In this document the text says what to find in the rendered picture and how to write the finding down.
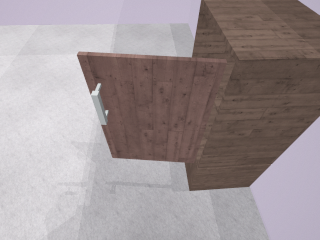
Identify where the handle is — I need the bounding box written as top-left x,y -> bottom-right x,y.
91,83 -> 109,125

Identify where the cupboard door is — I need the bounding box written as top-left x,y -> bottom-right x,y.
77,51 -> 227,163

